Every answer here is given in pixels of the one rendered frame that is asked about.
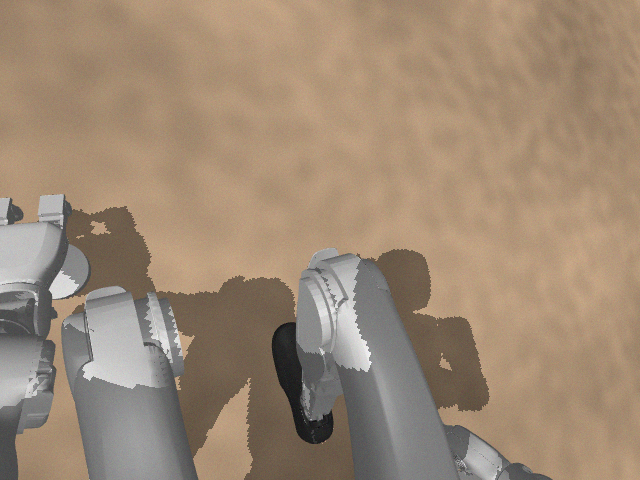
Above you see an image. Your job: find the left robot hand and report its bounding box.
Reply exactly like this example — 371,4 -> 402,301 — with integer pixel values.
0,194 -> 72,320

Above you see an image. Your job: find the right robot hand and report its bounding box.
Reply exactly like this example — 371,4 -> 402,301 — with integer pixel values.
441,420 -> 511,480

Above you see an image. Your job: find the right robot foot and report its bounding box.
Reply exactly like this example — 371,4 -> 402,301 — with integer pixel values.
272,322 -> 333,444

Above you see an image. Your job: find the right robot arm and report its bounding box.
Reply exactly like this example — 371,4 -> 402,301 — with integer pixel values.
497,463 -> 552,480

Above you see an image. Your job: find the tin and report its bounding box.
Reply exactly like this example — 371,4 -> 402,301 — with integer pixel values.
49,244 -> 91,300

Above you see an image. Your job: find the left robot arm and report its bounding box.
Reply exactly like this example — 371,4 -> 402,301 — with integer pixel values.
0,282 -> 56,480

